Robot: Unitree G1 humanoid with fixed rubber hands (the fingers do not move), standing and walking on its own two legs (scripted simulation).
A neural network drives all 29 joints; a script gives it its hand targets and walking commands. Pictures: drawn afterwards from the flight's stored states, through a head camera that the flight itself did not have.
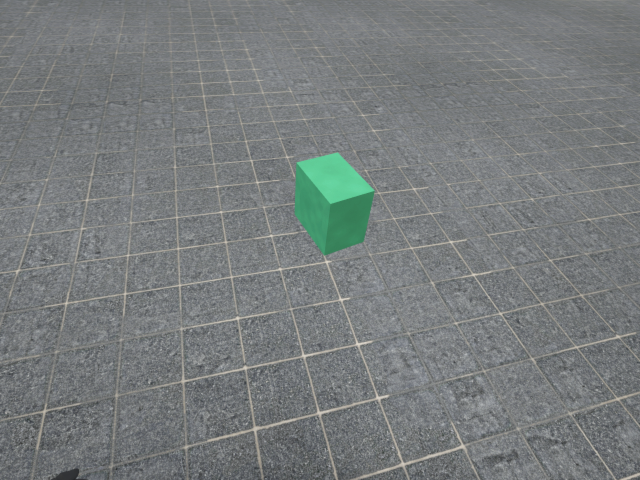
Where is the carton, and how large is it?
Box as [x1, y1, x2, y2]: [295, 153, 374, 255]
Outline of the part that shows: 338,153 333,153 296,163 295,214 324,255 363,241 374,191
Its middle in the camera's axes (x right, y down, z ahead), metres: +0.06 -0.18 +1.71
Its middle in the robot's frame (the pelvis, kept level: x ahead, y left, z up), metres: +1.37 -0.15 -0.63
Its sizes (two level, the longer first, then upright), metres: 0.295 0.204 0.292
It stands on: the floor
